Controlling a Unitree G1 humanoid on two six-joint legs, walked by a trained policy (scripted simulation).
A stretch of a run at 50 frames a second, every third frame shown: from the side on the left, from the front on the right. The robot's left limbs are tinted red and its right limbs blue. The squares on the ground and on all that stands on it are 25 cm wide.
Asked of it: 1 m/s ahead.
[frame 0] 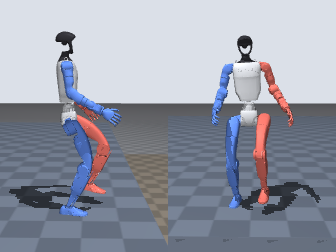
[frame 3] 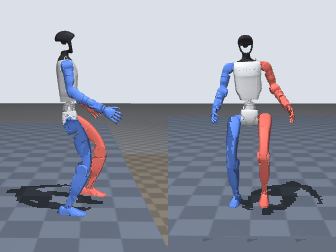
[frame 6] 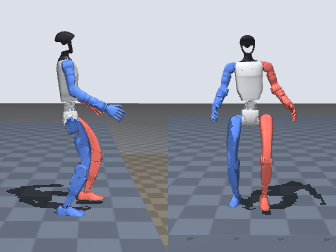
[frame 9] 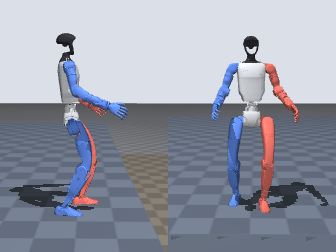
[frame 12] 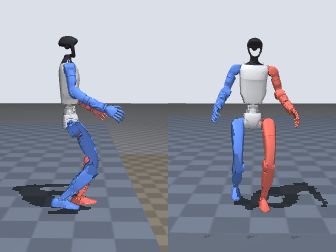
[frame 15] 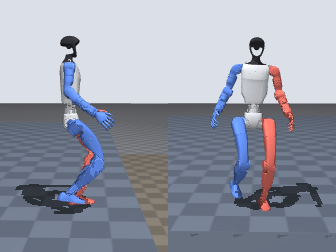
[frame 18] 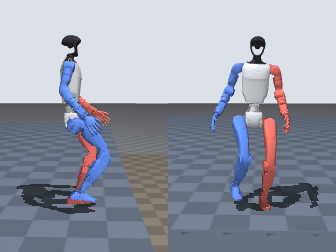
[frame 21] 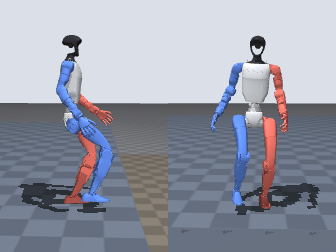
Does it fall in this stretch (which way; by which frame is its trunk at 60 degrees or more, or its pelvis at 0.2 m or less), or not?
no
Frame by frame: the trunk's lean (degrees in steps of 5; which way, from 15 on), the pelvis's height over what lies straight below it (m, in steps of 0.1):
0: 5, 0.8
3: 5, 0.8
6: 5, 0.8
9: 5, 0.7
12: 5, 0.7
15: 5, 0.7
18: 5, 0.7
21: 5, 0.7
